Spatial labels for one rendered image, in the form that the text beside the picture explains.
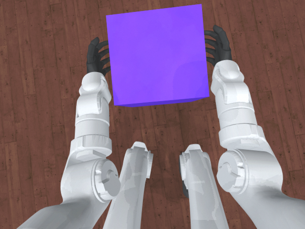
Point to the left robot thigh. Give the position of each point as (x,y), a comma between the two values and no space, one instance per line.
(125,211)

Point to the robot right upper arm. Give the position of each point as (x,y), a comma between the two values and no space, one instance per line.
(254,179)

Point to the left robot hand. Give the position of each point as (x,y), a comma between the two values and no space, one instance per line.
(94,62)

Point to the robot left forearm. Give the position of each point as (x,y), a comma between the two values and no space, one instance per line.
(92,121)

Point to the right robot hand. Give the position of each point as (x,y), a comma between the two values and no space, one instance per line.
(222,49)

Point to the robot left upper arm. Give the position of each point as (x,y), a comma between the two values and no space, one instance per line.
(87,188)

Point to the carton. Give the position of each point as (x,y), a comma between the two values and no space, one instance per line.
(158,56)

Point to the robot left shin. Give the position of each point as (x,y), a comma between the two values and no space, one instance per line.
(138,144)

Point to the robot right forearm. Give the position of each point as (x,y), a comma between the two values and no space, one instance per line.
(235,110)

